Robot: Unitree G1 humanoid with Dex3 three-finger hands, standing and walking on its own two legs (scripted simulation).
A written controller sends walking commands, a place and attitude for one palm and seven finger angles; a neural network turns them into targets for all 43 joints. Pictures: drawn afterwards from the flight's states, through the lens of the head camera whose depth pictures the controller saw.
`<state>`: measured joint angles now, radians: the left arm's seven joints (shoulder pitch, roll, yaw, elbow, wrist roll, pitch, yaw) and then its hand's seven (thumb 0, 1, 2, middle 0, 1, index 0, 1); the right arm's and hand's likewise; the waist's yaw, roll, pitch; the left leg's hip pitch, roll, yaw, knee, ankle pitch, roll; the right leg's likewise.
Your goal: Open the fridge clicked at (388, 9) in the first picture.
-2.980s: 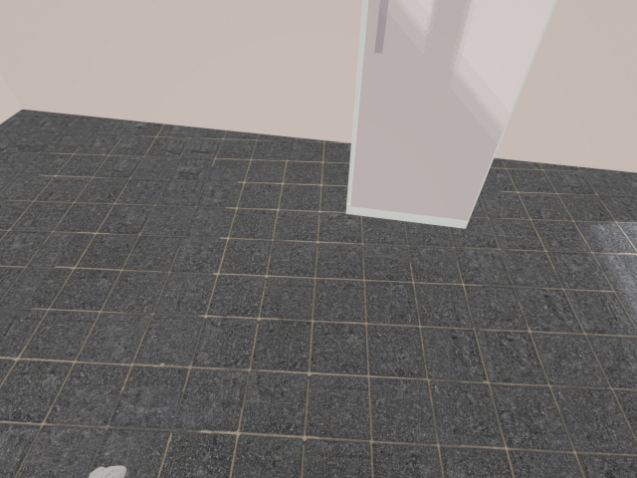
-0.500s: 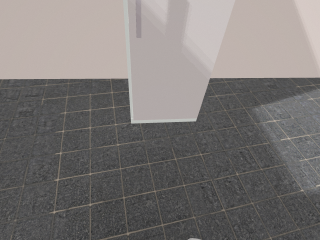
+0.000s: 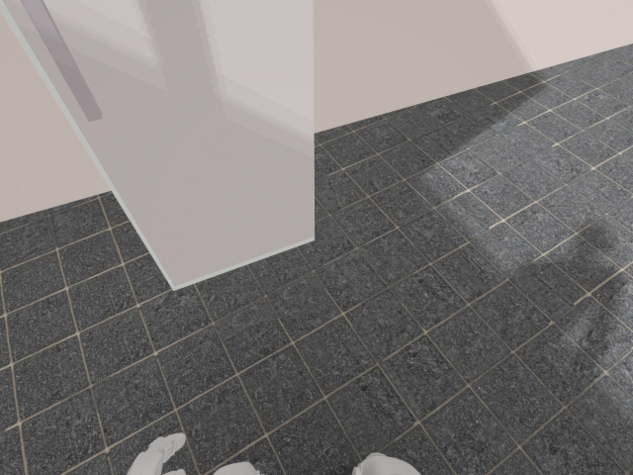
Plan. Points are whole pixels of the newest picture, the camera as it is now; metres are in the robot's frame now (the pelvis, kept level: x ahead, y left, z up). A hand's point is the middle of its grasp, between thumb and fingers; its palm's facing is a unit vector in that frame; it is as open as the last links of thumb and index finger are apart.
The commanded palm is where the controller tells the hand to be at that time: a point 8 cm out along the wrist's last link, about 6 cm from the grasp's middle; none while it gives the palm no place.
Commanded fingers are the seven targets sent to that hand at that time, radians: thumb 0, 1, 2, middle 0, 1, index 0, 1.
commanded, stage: turn to face it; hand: left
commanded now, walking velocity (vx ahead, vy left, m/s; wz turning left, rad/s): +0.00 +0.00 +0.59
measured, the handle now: (41, 11) +0.71 +0.43 +0.21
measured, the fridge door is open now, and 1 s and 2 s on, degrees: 0 0 0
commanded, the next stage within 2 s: take the last steps up to it in 0.82 s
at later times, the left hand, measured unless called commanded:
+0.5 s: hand out of the picture +0.11 +0.26 -0.16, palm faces +0.22 -0.96 -0.19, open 7.4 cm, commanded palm none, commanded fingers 0.00 0.90 0.90 -0.20 -0.30 -0.20 -0.30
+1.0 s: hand out of the picture +0.11 +0.19 -0.13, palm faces +0.36 -0.90 -0.25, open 7.4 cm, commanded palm none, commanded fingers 0.00 0.90 0.90 -0.20 -0.30 -0.20 -0.30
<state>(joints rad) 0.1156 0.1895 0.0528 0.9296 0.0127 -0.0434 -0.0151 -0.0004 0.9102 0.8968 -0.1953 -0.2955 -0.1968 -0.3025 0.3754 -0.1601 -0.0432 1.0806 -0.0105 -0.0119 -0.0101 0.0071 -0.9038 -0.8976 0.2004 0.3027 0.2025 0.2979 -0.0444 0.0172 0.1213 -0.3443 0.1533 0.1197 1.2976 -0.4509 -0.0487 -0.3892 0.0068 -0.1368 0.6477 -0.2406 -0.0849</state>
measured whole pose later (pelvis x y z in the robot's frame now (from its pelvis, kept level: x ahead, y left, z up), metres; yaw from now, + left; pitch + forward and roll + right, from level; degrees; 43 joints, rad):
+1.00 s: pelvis +0.12 +0.00 +0.02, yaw +20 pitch -1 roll +1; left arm 0.25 0.15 0.02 0.97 0.02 0.00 0.03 0.00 0.91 0.90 -0.20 -0.30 -0.20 -0.30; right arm 0.23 -0.22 -0.08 1.00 -0.02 0.06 0.01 0.00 -0.90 -0.90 0.20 0.30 0.20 0.30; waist -0.01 0.04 0.02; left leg -0.46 -0.02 -0.01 0.94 -0.37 -0.02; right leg -0.18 -0.04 -0.09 0.48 -0.29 -0.02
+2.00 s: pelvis +0.32 +0.12 +0.02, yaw +22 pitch -2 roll -2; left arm 0.21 0.16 0.03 1.06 0.02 -0.02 0.03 -0.01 0.94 0.90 -0.20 -0.30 -0.20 -0.30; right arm 0.25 -0.16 -0.03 1.08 -0.01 -0.01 -0.03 0.01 -0.93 -0.90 0.20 0.30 0.20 0.30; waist -0.01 0.03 0.06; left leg -0.38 0.09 0.07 0.69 -0.26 -0.03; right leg -0.21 -0.01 -0.14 0.48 -0.23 -0.02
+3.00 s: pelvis +0.29 +0.07 +0.03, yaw +20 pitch -2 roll +0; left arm 0.29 0.14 0.01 1.15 0.01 0.01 0.03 0.00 0.91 0.90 -0.20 -0.30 -0.20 -0.30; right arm 0.29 -0.12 -0.01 1.15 -0.01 0.01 -0.02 0.00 -0.91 -0.90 0.20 0.30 0.20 0.30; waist 0.01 0.00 0.04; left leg -0.17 0.04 0.05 0.39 -0.20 -0.02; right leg -0.20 -0.01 -0.07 0.40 -0.18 -0.02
